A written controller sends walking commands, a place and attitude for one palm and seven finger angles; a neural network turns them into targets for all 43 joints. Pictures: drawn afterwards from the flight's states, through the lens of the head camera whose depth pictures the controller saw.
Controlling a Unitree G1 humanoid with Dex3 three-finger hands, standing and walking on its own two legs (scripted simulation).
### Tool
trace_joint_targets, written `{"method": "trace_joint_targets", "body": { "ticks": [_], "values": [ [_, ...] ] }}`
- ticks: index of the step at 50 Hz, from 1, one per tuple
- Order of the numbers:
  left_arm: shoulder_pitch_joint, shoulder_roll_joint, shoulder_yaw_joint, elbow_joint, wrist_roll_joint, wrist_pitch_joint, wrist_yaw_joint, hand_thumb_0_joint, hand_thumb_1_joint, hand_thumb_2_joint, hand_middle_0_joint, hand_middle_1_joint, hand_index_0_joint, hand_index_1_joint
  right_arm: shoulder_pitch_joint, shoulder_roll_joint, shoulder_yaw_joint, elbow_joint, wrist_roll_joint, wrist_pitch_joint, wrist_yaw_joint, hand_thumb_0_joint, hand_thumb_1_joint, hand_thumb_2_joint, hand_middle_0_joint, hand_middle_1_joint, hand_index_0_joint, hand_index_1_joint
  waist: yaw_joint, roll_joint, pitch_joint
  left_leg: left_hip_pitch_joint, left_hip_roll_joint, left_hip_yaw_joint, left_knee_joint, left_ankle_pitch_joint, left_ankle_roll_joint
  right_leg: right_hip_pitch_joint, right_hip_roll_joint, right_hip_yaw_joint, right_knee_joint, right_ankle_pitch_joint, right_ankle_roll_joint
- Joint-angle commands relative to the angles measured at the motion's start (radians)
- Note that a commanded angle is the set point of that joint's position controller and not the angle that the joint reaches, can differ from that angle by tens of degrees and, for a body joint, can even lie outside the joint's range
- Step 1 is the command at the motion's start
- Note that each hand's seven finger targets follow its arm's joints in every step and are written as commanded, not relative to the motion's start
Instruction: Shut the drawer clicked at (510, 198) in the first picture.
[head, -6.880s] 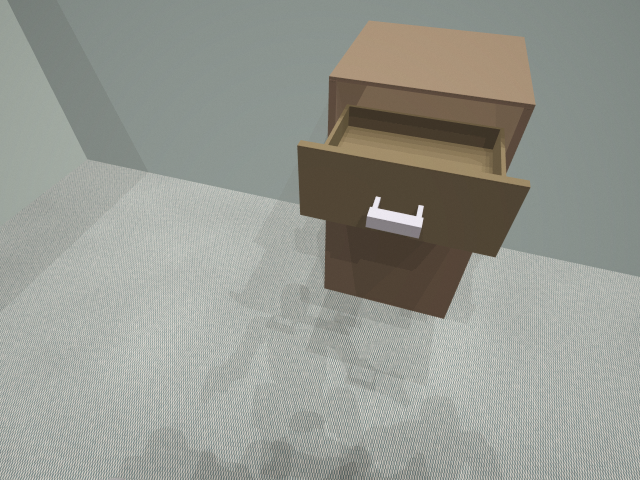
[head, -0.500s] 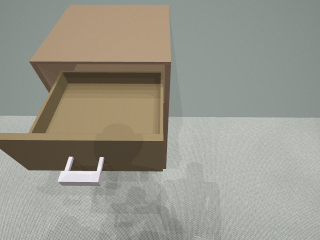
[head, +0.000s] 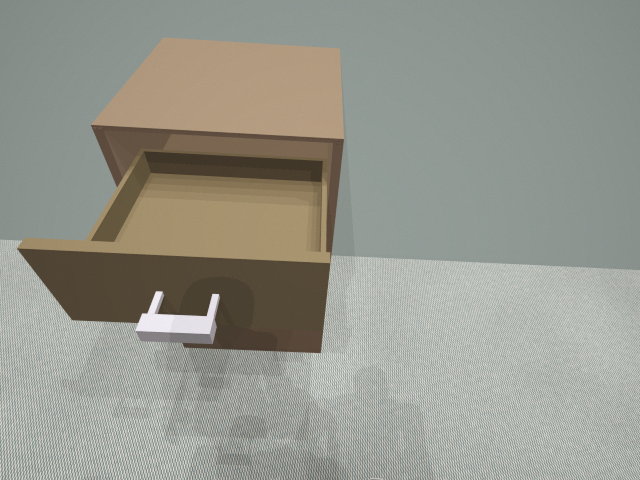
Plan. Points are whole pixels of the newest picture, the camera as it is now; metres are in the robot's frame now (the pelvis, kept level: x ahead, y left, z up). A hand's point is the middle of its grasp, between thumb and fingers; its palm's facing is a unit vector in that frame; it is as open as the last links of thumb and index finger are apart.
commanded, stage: come to a stop and stand still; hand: left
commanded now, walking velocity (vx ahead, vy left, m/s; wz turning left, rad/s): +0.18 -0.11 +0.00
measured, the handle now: (182, 314) +0.34 +0.23 -0.02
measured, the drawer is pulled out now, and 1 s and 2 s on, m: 0.30 0.30 0.30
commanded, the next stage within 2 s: look again from close up in 0.18 s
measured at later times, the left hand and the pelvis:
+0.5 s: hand out of the picture -0.01 +0.12 -0.16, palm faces +0.02 -0.97 -0.23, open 7.3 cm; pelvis -0.01 -0.05 +0.00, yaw +0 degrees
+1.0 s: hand out of the picture -0.02 +0.12 -0.17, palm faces +0.06 -0.98 -0.20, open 7.4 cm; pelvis +0.00 -0.05 +0.00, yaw +1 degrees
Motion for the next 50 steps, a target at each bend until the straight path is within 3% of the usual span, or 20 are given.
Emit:
{"method": "trace_joint_targets", "body": {
  "ticks": [1,5,7,11,12,13,14,15,16,17,19,22,26,28,30,32,36,44,47,50],
  "values": [
    [0.067,0.054,0.011,-0.055,0.004,-0.042,-0.02,0.0,0.9,0.9,-0.2,-0.3,-0.2,-0.3,-0.05,-0.144,-0.023,-0.064,0.0,-0.034,-0.003,0.0,-0.9,-0.9,0.2,0.3,0.2,0.3,0.045,0.151,0.151,-0.244,0.24,-0.286,-0.35,-0.232,0.149,-0.051,0.022,0.006,0.38,0.012,-0.002],
    [0.015,0.034,0.0,-0.076,0.004,-0.065,-0.022,0.0,0.9,0.9,-0.2,-0.3,-0.2,-0.3,0.127,-0.128,-0.031,-0.001,-0.005,-0.057,-0.015,0.0,-0.9,-0.9,0.2,0.3,0.2,0.3,-0.039,0.129,0.089,0.041,0.265,-0.302,-0.278,-0.059,0.174,-0.162,-0.01,-0.02,0.248,-0.039,0.006],
    [-0.014,0.019,-0.008,-0.086,-0.002,-0.069,-0.021,0.0,0.9,0.9,-0.2,-0.3,-0.2,-0.3,0.166,-0.115,-0.028,0.022,-0.007,-0.062,-0.021,0.0,-0.9,-0.9,0.2,0.3,0.2,0.3,-0.061,0.161,0.075,0.099,0.292,-0.315,-0.251,0.088,0.186,-0.142,-0.031,-0.017,0.117,-0.097,0.005],
    [0.073,-0.025,-0.026,-0.042,-0.018,-0.081,-0.009,0.0,0.9,0.9,-0.2,-0.3,-0.2,-0.3,0.131,-0.117,-0.021,0.04,-0.003,-0.051,-0.028,0.0,-0.9,-0.9,0.2,0.3,0.2,0.3,-0.024,0.166,0.009,0.041,0.254,-0.245,-0.124,0.353,0.144,0.168,-0.005,-0.036,-0.352,-0.074,-0.001],
    [0.123,-0.031,-0.028,-0.016,-0.017,-0.087,-0.006,0.0,0.9,0.9,-0.2,-0.3,-0.2,-0.3,0.135,-0.118,-0.02,0.049,0.006,-0.046,-0.025,0.0,-0.9,-0.9,0.2,0.3,0.2,0.3,-0.004,0.128,-0.025,-0.009,0.22,-0.21,-0.065,0.295,0.111,0.291,0.004,-0.045,-0.496,0.072,0.003],
    [0.162,-0.004,-0.03,0.009,-0.015,-0.096,0.002,0.0,0.9,0.9,-0.2,-0.3,-0.2,-0.3,0.15,-0.083,-0.015,0.057,0.019,-0.047,-0.018,0.0,-0.9,-0.9,0.2,0.3,0.2,0.3,0.001,0.04,-0.051,-0.098,0.153,-0.158,-0.003,0.146,0.06,0.426,-0.04,0.015,-0.583,0.187,0.003],
    [0.264,0.066,-0.029,0.08,-0.002,-0.118,0.037,0.0,0.9,0.9,-0.2,-0.3,-0.2,-0.3,-0.078,-0.116,-0.018,-0.015,0.036,-0.066,-0.003,0.0,-0.9,-0.9,0.2,0.3,0.2,0.3,0.083,-0.207,0.077,-0.199,0.089,-0.07,0.152,-0.04,-0.012,0.299,-0.126,0.143,-0.631,0.428,0.02],
    [0.183,0.088,-0.052,0.028,-0.011,-0.133,0.027,0.0,0.9,0.9,-0.2,-0.3,-0.2,-0.3,-0.034,-0.074,-0.011,-0.064,0.013,-0.04,0.015,0.0,-0.9,-0.9,0.2,0.3,0.2,0.3,-0.004,-0.222,0.076,-0.256,0.047,-0.071,0.297,-0.18,-0.019,0.212,-0.224,0.246,-0.684,0.126,-0.035],
    [0.132,0.106,-0.046,-0.008,-0.01,-0.143,0.017,0.0,0.9,0.9,-0.2,-0.3,-0.2,-0.3,0.0,-0.075,-0.012,-0.06,-0.005,-0.032,0.031,0.0,-0.9,-0.9,0.2,0.3,0.2,0.3,-0.03,0.037,0.039,-0.25,0.045,-0.048,0.312,-0.116,-0.031,0.256,-0.253,0.217,-0.653,0.212,-0.1],
    [0.128,0.087,-0.035,0.004,-0.014,-0.155,0.021,0.0,0.9,0.9,-0.2,-0.3,-0.2,-0.3,0.004,-0.047,-0.006,-0.02,0.004,-0.031,0.029,0.0,-0.9,-0.9,0.2,0.3,0.2,0.3,-0.028,-0.072,0.001,-0.266,0.046,-0.056,0.373,-0.102,-0.028,0.302,-0.227,0.235,-0.641,0.367,-0.104],
    [0.114,0.064,-0.039,0.007,-0.014,-0.161,0.027,0.0,0.9,0.9,-0.2,-0.3,-0.2,-0.3,0.026,-0.047,-0.005,-0.007,0.013,-0.03,0.018,0.0,-0.9,-0.9,0.2,0.3,0.2,0.3,-0.042,-0.046,-0.046,-0.278,0.061,-0.069,0.42,-0.116,-0.025,0.378,-0.245,0.211,-0.583,0.625,-0.144],
    [0.098,0.066,-0.042,0.006,-0.008,-0.146,0.024,0.0,0.9,0.9,-0.2,-0.3,-0.2,-0.3,-0.018,-0.021,0.007,-0.006,0.023,-0.031,0.009,0.0,-0.9,-0.9,0.2,0.3,0.2,0.3,-0.027,-0.031,-0.007,-0.202,0.046,-0.037,0.248,-0.136,-0.032,0.358,-0.208,0.142,-0.554,0.736,-0.159],
    [0.084,0.065,-0.05,0.029,-0.019,-0.13,0.018,0.0,0.9,0.9,-0.2,-0.3,-0.2,-0.3,0.046,-0.024,0.011,0.049,0.021,-0.036,-0.004,0.0,-0.9,-0.9,0.2,0.3,0.2,0.3,-0.043,-0.022,0.011,-0.012,0.021,-0.035,0.002,0.027,-0.032,0.271,-0.132,0.108,-0.542,0.459,-0.1],
    [0.093,0.041,-0.056,0.035,-0.022,-0.124,0.017,0.0,0.9,0.9,-0.2,-0.3,-0.2,-0.3,0.046,-0.068,0.008,0.062,0.019,-0.043,-0.011,0.0,-0.9,-0.9,0.2,0.3,0.2,0.3,-0.039,0.052,0.056,0.017,0.082,-0.089,-0.054,0.115,-0.01,0.214,-0.1,0.109,-0.536,0.324,-0.051],
    [0.111,0.036,-0.052,0.038,-0.018,-0.121,0.021,0.0,0.9,0.9,-0.2,-0.3,-0.2,-0.3,0.026,-0.092,0.01,0.06,0.017,-0.039,-0.016,0.0,-0.9,-0.9,0.2,0.3,0.2,0.3,-0.023,0.08,0.084,-0.015,0.124,-0.112,-0.039,0.143,0.01,0.215,-0.087,0.119,-0.568,0.282,-0.019],
    [0.112,0.063,-0.052,0.05,-0.02,-0.117,0.019,0.0,0.9,0.9,-0.2,-0.3,-0.2,-0.3,0.005,-0.079,0.019,0.069,0.019,-0.044,-0.02,0.0,-0.9,-0.9,0.2,0.3,0.2,0.3,-0.016,0.157,0.08,-0.029,0.111,-0.12,-0.049,0.216,0.008,0.269,-0.09,0.107,-0.548,0.368,-0.008],
    [0.126,0.066,-0.054,0.061,-0.019,-0.118,0.017,0.0,0.9,0.9,-0.2,-0.3,-0.2,-0.3,-0.004,-0.08,0.021,0.074,0.022,-0.038,-0.022,0.0,-0.9,-0.9,0.2,0.3,0.2,0.3,-0.015,0.043,0.095,-0.048,0.1,-0.1,-0.07,0.124,-0.004,0.29,-0.101,0.121,-0.589,0.366,0.0],
    [0.138,0.067,-0.055,0.072,-0.023,-0.121,0.015,0.0,0.9,0.9,-0.2,-0.3,-0.2,-0.3,0.018,-0.1,0.026,0.101,0.019,-0.044,-0.022,0.0,-0.9,-0.9,0.2,0.3,0.2,0.3,-0.011,0.04,0.041,-0.029,0.096,-0.101,-0.088,0.111,-0.004,0.34,-0.104,0.12,-0.58,0.344,-0.013],
    [0.16,0.089,-0.043,0.075,-0.018,-0.117,0.014,0.0,0.9,0.9,-0.2,-0.3,-0.2,-0.3,0.02,-0.103,0.026,0.102,0.016,-0.034,-0.016,0.0,-0.9,-0.9,0.2,0.3,0.2,0.3,0.003,0.01,0.082,-0.131,0.057,-0.066,-0.037,-0.032,-0.01,0.37,-0.147,0.188,-0.624,0.163,-0.038],
    [0.198,0.11,-0.025,0.073,-0.012,-0.114,0.013,0.0,0.9,0.9,-0.2,-0.3,-0.2,-0.3,-0.004,-0.098,0.019,0.084,0.013,-0.028,-0.009,0.0,-0.9,-0.9,0.2,0.3,0.2,0.3,0.028,-0.043,0.135,-0.268,0.044,-0.044,0.129,-0.134,-0.016,0.384,-0.254,0.314,-0.702,0.071,-0.111]
  ]
}}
